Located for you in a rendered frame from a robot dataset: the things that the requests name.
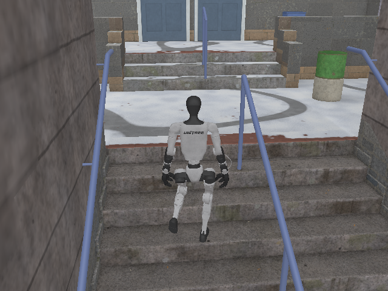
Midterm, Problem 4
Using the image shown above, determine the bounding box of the right robot hand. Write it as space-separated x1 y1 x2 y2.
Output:
215 172 229 188

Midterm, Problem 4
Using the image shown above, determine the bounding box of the left robot hand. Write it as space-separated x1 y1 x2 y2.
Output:
162 172 175 187

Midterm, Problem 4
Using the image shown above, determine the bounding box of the left robot thigh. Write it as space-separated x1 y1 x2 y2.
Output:
174 169 187 196

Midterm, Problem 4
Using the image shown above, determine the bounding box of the left robot forearm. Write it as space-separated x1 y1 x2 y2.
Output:
162 147 173 174

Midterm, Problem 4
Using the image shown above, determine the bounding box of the left robot upper arm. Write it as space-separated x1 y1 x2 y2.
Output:
167 122 181 156

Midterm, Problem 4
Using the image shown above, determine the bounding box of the robot torso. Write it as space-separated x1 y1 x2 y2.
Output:
180 119 208 182

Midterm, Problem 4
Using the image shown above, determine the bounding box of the right robot forearm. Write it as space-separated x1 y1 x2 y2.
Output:
216 147 228 175

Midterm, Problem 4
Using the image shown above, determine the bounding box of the right robot upper arm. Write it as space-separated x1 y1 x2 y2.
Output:
206 122 222 156

